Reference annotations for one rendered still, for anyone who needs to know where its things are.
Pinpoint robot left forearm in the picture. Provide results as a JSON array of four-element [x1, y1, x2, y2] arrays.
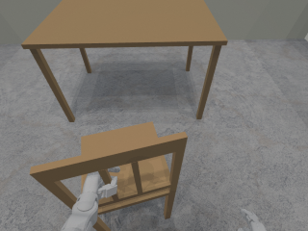
[[60, 192, 99, 231]]

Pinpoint robot right hand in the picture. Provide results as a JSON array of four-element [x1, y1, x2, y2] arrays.
[[238, 208, 267, 231]]

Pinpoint table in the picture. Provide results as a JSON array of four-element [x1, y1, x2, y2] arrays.
[[21, 0, 228, 122]]

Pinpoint robot left hand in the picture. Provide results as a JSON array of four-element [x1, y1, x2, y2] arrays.
[[82, 167, 120, 200]]

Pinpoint chair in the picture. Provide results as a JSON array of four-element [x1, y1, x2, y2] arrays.
[[30, 121, 188, 231]]

